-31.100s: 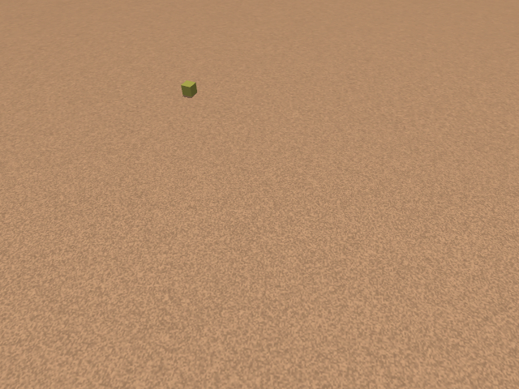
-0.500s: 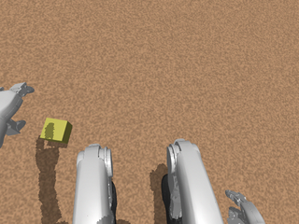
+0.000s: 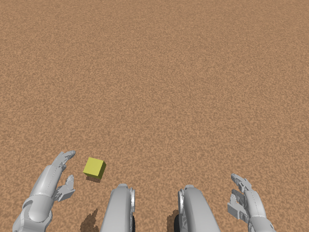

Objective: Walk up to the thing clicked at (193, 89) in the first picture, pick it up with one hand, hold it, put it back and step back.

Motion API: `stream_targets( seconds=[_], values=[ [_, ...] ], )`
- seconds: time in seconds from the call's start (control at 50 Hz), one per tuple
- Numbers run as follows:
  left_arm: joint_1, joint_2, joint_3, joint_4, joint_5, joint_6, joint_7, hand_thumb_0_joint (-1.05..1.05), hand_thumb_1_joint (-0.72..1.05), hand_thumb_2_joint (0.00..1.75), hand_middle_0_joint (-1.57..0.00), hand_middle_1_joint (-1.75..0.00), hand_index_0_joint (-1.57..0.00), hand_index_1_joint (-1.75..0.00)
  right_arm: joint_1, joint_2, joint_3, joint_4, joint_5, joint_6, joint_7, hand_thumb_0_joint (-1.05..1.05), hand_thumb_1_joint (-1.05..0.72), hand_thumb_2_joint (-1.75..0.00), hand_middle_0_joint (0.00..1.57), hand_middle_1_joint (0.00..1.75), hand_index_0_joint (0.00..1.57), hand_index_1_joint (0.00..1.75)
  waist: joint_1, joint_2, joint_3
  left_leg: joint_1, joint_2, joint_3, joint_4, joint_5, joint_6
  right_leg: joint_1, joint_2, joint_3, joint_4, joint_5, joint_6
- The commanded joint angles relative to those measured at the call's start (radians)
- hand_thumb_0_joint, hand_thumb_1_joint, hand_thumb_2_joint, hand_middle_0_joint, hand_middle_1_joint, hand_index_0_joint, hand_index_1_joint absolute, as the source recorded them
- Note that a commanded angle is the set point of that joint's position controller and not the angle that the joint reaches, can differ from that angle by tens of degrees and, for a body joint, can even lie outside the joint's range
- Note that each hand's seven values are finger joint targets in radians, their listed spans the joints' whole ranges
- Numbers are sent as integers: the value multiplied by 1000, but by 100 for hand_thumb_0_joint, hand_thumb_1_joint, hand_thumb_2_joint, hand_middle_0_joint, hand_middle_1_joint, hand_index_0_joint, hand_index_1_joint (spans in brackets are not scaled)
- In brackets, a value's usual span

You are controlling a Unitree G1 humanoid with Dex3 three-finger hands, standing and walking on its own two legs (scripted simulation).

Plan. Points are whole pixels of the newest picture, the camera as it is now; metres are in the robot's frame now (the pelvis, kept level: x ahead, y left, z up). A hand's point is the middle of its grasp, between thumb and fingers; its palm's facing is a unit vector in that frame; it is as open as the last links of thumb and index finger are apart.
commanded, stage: home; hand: left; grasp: from above
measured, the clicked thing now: (95, 168) +0.42 +0.30 -0.55
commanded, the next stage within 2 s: none
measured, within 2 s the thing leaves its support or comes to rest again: neither
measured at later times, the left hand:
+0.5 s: hand (61, 190) +0.22 +0.18 +0.09, palm faces +0.10 -0.97 -0.20, open 8.3 cm
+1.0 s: hand (60, 192) +0.22 +0.18 +0.09, palm faces +0.10 -0.98 -0.19, open 9.0 cm
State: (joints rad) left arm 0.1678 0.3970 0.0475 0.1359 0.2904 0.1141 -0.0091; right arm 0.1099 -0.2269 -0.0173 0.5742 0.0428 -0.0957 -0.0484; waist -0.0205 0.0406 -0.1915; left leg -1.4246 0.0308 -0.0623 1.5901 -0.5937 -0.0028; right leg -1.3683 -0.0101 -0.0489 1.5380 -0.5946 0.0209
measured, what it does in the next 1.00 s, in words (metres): rises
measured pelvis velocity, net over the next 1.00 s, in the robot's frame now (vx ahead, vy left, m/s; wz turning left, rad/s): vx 0.06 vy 0.00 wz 0.04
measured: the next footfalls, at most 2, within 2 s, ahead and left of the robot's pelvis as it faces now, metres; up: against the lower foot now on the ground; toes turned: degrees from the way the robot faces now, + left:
none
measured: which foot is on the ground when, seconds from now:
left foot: down 0.00-1.00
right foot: down 0.00-1.00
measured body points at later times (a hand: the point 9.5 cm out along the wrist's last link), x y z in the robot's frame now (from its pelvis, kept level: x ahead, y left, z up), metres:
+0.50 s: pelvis +0.06 +0.00 +0.13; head +0.07 +0.00 +0.58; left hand +0.21 +0.23 +0.10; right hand +0.22 -0.25 +0.07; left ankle +0.07 +0.12 -0.55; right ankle +0.07 -0.14 -0.55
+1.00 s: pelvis +0.06 +0.00 +0.13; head +0.07 +0.00 +0.58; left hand +0.21 +0.24 +0.10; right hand +0.23 -0.24 +0.07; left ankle +0.07 +0.12 -0.55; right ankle +0.07 -0.14 -0.55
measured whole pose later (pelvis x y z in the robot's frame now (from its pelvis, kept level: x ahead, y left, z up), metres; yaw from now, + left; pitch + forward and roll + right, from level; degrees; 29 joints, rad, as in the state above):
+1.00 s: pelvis +0.06 +0.00 +0.13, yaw +2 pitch +9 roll -3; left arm 0.49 0.22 0.04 -0.11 -0.06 0.45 0.02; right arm 0.30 -0.22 0.03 0.54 0.00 -0.26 -0.19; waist -0.04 0.04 -0.16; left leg -0.69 0.03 -0.05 1.01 -0.48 -0.01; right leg -0.63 -0.01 -0.06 0.95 -0.48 0.02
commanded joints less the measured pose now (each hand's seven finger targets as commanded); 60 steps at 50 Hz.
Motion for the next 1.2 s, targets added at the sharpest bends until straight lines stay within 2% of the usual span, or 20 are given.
stream_targets(
  seconds=[0.0, 0.04, 0.16, 0.18, 0.24, 0.32, 0.38, 0.44, 0.52, 0.56, 0.58, 0.78, 0.8, 0.82, 0.86, 0.88, 1.06, 1.08, 1.16, 1.18],
  values=[
    [11, 139, 102, -236, -106, 34, 48, 0, 87, 88, -20, -29, -20, -29, 44, -141, -53, -120, 3, -73, -35, 0, -90, -90, 20, 30, 20, 30, -33, 30, -316, 414, -21, -11, -382, 64, 30, 359, 33, 20, -357, 112, -32],
    [67, 92, 76, -244, -141, 62, 58, 0, 83, 86, -19, -29, -19, -29, 66, -129, -46, -125, 2, -87, -43, 0, -90, -90, 20, 30, 20, 30, -38, 30, -272, 464, -25, -6, -429, 115, 27, 420, 34, 24, -418, 153, -33],
    [218, 15, 45, -327, -231, 163, 69, 0, 76, 82, -19, -28, -18, -28, 113, -120, -29, -153, -4, -123, -73, 0, -90, -90, 20, 30, 20, 30, -37, 41, -192, 651, -31, 5, -577, 231, 17, 604, 32, 18, -588, 248, -28],
    [238, 0, 38, -354, -247, 181, 69, 0, 80, 84, -19, -28, -19, -28, 127, -120, -24, -153, -9, -130, -78, 0, -90, -90, 20, 30, 20, 30, -41, 43, -187, 689, -28, 10, -600, 252, 16, 636, 32, 15, -613, 271, -26],
    [289, -36, 38, -415, -290, 236, 73, 0, 77, 83, -19, -28, -19, -28, 138, -110, -11, -168, -11, -145, -101, 0, -90, -90, 20, 30, 20, 30, -36, 35, -137, 754, -30, 12, -656, 289, 13, 697, 34, 6, -678, 302, -23],
    [315, -72, 40, -432, -323, 289, 74, 0, 73, 80, -18, -27, -18, -27, 140, -102, 3, -183, -19, -164, -130, 0, -90, -90, 20, 30, 20, 30, -37, 25, -52, 778, -25, -2, -712, 294, 11, 714, 39, -9, -718, 305, -22],
    [324, -80, 50, -451, -342, 303, 64, 0, 74, 81, -18, -27, -18, -27, 136, -103, 4, -195, -26, -178, -143, 0, -90, -90, 20, 30, 20, 30, -34, 4, -36, 791, -29, 8, -727, 298, 17, 738, 39, -16, -744, 305, -18],
    [330, -88, 49, -457, -351, 312, 48, 0, 75, 81, -18, -27, -18, -27, 136, -109, 1, -199, -30, -192, -149, 0, -90, -90, 20, 30, 20, 30, -32, -7, -27, 806, -33, 26, -738, 296, 20, 746, 37, -18, -760, 299, -15],
    [302, -77, 54, -436, -341, 304, 34, 0, 70, 78, -18, -27, -18, -27, 128, -116, -5, -199, -34, -204, -153, 0, -90, -90, 20, 30, 20, 30, -31, -6, -8, 815, -30, 22, -753, 283, 19, 736, 34, -23, -756, 276, -17],
    [304, -75, 56, -440, -338, 298, 30, 0, 65, 76, -17, -26, -17, -26, 128, -114, -5, -200, -38, -211, -152, 0, -90, -90, 20, 30, 20, 30, -27, -5, -30, 824, -33, 24, -742, 313, 19, 750, 30, -17, -753, 307, -17],
    [299, -81, 45, -449, -343, 296, 26, 0, 69, 78, -18, -26, -18, -26, 129, -113, -4, -198, -37, -213, -151, 0, -90, -90, 20, 30, 20, 30, -30, -7, -37, 827, -35, 24, -742, 319, 20, 758, 32, -19, -751, 314, -16],
    [293, -75, 45, -444, -338, 285, 25, 0, 65, 76, -17, -26, -17, -26, 114, -115, -2, -190, -41, -219, -148, 0, -90, -90, 20, 30, 20, 30, -24, 11, -43, 846, -27, 10, -756, 323, 13, 757, 35, -24, -738, 308, -22],
    [286, -73, 43, -450, -341, 285, 25, 0, 60, 73, -17, -25, -17, -25, 116, -116, -1, -190, -40, -218, -148, 0, -90, -90, 20, 30, 20, 30, -25, 24, -41, 850, -29, 15, -752, 326, 14, 758, 34, -21, -741, 313, -21],
    [293, -71, 50, -446, -342, 285, 25, 0, 65, 75, -17, -26, -17, -26, 115, -118, -2, -189, -40, -219, -149, 0, -90, -90, 20, 30, 20, 30, -25, 13, -47, 851, -28, 14, -751, 331, 15, 762, 35, -21, -743, 317, -20],
    [291, -78, 44, -436, -340, 286, 26, 0, 59, 72, -17, -25, -17, -25, 113, -115, 0, -192, -40, -218, -149, 0, -90, -90, 20, 30, 20, 30, -23, -1, -19, 833, -29, 15, -756, 298, 16, 749, 33, -20, -746, 290, -18],
    [297, -75, 48, -442, -339, 286, 28, 0, 65, 75, -17, -26, -17, -26, 110, -114, 1, -191, -40, -218, -150, 0, -90, -90, 20, 30, 20, 30, -16, 14, -25, 838, -29, 17, -759, 289, 15, 748, 33, -19, -750, 281, -20],
    [302, -70, 53, -447, -342, 284, 31, 0, 61, 73, -17, -25, -17, -25, 116, -116, -3, -192, -38, -216, -152, 0, -90, -90, 20, 30, 20, 30, -20, 7, -53, 845, -28, 18, -750, 310, 15, 761, 33, -16, -748, 301, -19],
    [303, -71, 50, -443, -340, 285, 31, 0, 66, 76, -17, -26, -17, -26, 118, -115, -3, -190, -39, -216, -152, 0, -90, -90, 20, 30, 20, 30, -20, -3, -46, 839, -30, 21, -745, 312, 17, 762, 30, -14, -750, 304, -18],
    [294, -68, 50, -447, -339, 284, 31, 0, 62, 74, -17, -25, -17, -25, 114, -117, -3, -189, -36, -217, -152, 0, -90, -90, 20, 30, 20, 30, -14, 15, -26, 834, -24, 13, -768, 270, 13, 743, 34, -19, -748, 260, -22],
    [294, -73, 41, -444, -339, 284, 30, 0, 67, 77, -18, -26, -18, -26, 114, -117, -2, -190, -37, -216, -152, 0, -90, -90, 20, 30, 20, 30, -20, 18, -19, 832, -25, 13, -770, 257, 13, 737, 34, -18, -750, 251, -21]
  ],
)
